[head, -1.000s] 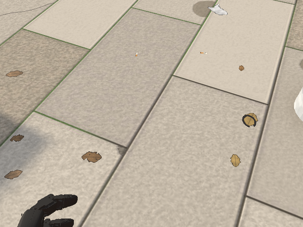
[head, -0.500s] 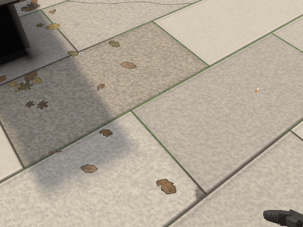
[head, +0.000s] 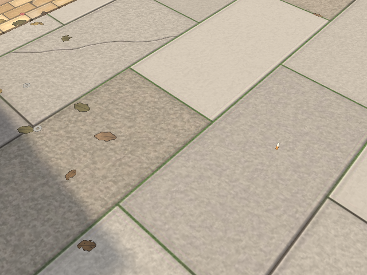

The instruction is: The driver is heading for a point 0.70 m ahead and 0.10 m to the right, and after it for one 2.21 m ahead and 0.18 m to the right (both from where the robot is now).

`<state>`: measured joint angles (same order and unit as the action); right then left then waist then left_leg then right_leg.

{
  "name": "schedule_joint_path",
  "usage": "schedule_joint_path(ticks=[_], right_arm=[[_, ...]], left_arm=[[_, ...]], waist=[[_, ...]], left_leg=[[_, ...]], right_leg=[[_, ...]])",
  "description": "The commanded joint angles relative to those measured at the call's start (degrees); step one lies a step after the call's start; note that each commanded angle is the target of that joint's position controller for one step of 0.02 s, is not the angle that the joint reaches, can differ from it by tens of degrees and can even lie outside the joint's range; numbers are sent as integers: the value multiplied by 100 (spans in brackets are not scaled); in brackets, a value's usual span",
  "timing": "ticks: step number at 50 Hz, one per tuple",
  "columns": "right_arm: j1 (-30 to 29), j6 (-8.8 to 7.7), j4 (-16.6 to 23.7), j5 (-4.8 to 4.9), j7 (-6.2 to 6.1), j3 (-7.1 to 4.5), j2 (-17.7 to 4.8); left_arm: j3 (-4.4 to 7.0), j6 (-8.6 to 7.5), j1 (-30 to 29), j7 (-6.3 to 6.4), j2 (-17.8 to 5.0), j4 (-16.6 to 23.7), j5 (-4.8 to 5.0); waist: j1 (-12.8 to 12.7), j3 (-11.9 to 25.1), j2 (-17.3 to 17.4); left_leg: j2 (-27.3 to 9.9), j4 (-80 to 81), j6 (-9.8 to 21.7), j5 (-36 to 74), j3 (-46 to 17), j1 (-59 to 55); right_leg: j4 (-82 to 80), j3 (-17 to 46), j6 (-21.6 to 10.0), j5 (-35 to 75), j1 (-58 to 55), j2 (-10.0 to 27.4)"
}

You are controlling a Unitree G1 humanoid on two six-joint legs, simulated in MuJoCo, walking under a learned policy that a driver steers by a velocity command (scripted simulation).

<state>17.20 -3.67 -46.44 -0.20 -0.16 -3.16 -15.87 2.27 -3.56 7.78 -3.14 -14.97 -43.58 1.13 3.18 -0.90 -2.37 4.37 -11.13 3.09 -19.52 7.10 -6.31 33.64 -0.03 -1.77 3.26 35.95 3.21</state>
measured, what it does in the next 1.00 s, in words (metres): walks ahead, turning right: right foot, then left foot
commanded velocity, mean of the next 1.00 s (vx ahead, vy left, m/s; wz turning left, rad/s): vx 0.47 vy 0.00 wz -0.33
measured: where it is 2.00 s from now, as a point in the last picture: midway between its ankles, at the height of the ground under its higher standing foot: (212, 228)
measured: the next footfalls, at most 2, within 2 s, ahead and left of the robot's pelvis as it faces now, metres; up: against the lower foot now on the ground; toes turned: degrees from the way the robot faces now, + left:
right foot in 0.08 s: +0.22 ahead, -0.11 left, +0.00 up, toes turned -4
left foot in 0.54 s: +0.52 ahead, +0.05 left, +0.00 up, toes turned -22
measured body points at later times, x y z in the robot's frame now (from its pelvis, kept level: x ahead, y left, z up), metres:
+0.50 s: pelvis +0.30 -0.02 +0.00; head +0.33 -0.03 +0.45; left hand +0.43 +0.25 -0.11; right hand +0.46 -0.31 -0.07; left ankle +0.49 +0.07 -0.72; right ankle +0.18 -0.10 -0.73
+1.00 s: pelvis +0.55 -0.10 +0.00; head +0.57 -0.11 +0.45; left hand +0.86 +0.02 -0.06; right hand +0.42 -0.35 -0.13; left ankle +0.49 +0.07 -0.73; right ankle +0.63 -0.25 -0.73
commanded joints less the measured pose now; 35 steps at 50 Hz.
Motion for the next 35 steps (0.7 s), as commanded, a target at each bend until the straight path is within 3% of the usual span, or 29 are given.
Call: schedule_joint_path(ticks=[1,2,3,4,5,6,7,8,9,10,13,15,18,22,24,25,26,27,28,29,30,31,32,33,35], right_arm=[[41,103,202,43,-120,-284,-1068],[-8,155,229,41,-167,-298,-1141],[-108,198,259,46,-209,-289,-1157],[-130,164,356,11,-248,-229,-1073],[551,-4,582,-157,-105,36,-254],[127,-242,567,-25,10,15,-571],[-429,-399,780,208,96,-59,-863],[-661,-479,870,199,94,-21,-809],[-774,-488,868,56,63,-51,-807],[-685,-433,869,-18,46,-95,-849],[-440,-244,860,-70,22,-67,-664],[-799,-191,974,-85,-3,6,-498],[-1451,-224,1099,-48,27,65,-375],[-1764,-300,1215,66,93,-32,-617],[-1572,-350,1183,83,113,-116,-770],[-1216,-376,1074,76,112,-160,-810],[-720,-405,955,9,87,-230,-928],[38,-425,886,-93,55,-297,-1188],[569,-343,601,-140,97,-445,-1722],[561,-330,619,32,146,-353,-1217],[294,-308,665,56,132,-256,-871],[30,-275,701,-7,129,-207,-777],[-126,-251,660,-33,126,-167,-669],[-194,-256,635,-67,111,-121,-580],[-164,-275,551,-14,111,-99,-516]], left_arm=[[147,-92,-526,-100,-559,676,-18],[231,-65,-135,-91,-718,628,-26],[371,-52,630,-49,-979,479,-19],[532,-14,1577,43,-1370,322,-18],[642,-21,1791,93,-1879,301,37],[508,-39,1882,116,-1407,366,43],[437,-45,1661,147,-1184,385,-11],[406,-50,1306,161,-1079,463,-16],[361,-43,951,164,-938,535,-12],[310,-47,756,189,-822,622,-76],[337,-35,579,256,-920,711,-54],[394,-17,655,328,-1101,681,-32],[417,57,902,393,-1155,593,11],[415,133,1222,414,-1104,471,60],[424,151,1154,424,-1089,489,33],[399,161,1072,421,-1002,503,10],[323,147,1120,407,-777,507,-30],[184,126,1246,383,-418,558,-111],[86,57,2092,372,-116,668,59],[164,38,2040,390,-679,504,119],[247,42,1375,384,-987,567,94],[243,42,948,398,-964,662,17],[242,10,674,388,-891,749,-57],[243,-4,657,354,-802,773,-56],[200,4,759,309,-603,745,-36]], waist=[[-73,-66,681],[-307,234,810],[-747,654,754],[-1214,1229,349],[-681,1856,-1122],[-1010,2383,-680],[-1099,1577,-393],[-893,1043,136],[-652,563,414],[-447,444,260],[-203,249,58],[-293,114,-3],[-605,116,-170],[-695,191,-296],[-525,201,-432],[-320,273,-475],[-102,570,-422],[175,1281,191],[-164,1800,2172],[11,1480,1694],[157,764,1094],[105,442,694],[40,150,620],[-100,94,751],[-211,150,911]], left_leg=[[-1877,-847,462,5778,-136,-381],[-1843,-1483,385,6690,-55,-370],[-1698,-2543,237,6858,100,4],[-1480,-4138,24,5479,133,1238],[-238,-6339,-403,56,-145,3988],[-17,-7097,-355,-1287,-1301,4833],[-394,-6970,-226,-825,-1460,5287],[-649,-6445,-172,-396,-1383,5170],[-807,-5876,-229,-201,-1289,4922],[-923,-5613,-292,-52,-1298,4512],[-971,-4814,-599,113,-1105,4102],[-878,-3959,-766,744,-964,3941],[-580,-2611,-823,2119,-906,3399],[-442,-1856,-706,2216,-1177,3149],[-466,-1728,-520,1779,-1236,2919],[-480,-1571,-382,1736,-1130,2549],[-614,-1487,-189,1671,-1136,1780],[-1507,-1489,173,1243,-2036,516],[-2633,-848,1191,-147,-4806,-1052],[-2719,-508,1224,-1534,-5523,-969],[-2463,-466,986,-1382,-4638,-372],[-2205,-461,847,-640,-3885,206],[-1991,-375,847,85,-3379,667],[-1820,-274,803,608,-2994,967],[-1670,-103,861,1195,-2580,1164]], right_leg=[[-41,-418,-285,-887,92,-329],[20,-567,-413,-1171,-467,-539],[-214,-587,-602,-1004,-1575,-734],[-400,332,-949,-751,-3356,-249],[-575,3413,-2103,-1507,-5645,1273],[-1369,4727,-2288,-1984,-6165,1546],[-1535,3828,-1954,-1807,-5657,1379],[-1581,3176,-1759,-1397,-4813,1149],[-1694,2702,-1640,-761,-3971,930],[-1828,2412,-1626,-284,-3416,779],[-2075,1935,-1650,304,-2479,554],[-2120,1567,-1516,310,-2027,330],[-1975,1335,-1172,-279,-1765,20],[-1505,1974,-977,-998,-2302,254],[-1140,2327,-868,-1091,-2549,398],[-882,2306,-777,-1003,-2582,363],[-297,2104,-616,-763,-2486,129],[1208,1643,-412,-1437,-1977,-218],[3071,892,-27,-3497,-41,-1005],[3842,1111,37,-3584,735,-638],[4022,1091,34,-3054,930,-450],[3917,885,40,-2679,804,-275],[3593,837,41,-2417,749,-138],[3324,785,31,-2230,492,19],[2871,579,71,-2152,230,108]])
Keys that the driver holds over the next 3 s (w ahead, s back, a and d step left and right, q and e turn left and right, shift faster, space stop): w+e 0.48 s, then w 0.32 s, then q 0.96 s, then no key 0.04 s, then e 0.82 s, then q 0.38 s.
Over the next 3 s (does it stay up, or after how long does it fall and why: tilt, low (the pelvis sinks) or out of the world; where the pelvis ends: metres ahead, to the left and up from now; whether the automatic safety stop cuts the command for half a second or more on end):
stays up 0.64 -0.18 0.00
